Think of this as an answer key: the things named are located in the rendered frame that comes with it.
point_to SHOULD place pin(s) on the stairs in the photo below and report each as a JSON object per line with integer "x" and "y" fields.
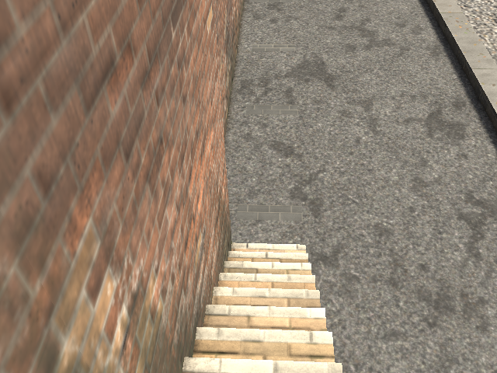
{"x": 265, "y": 316}

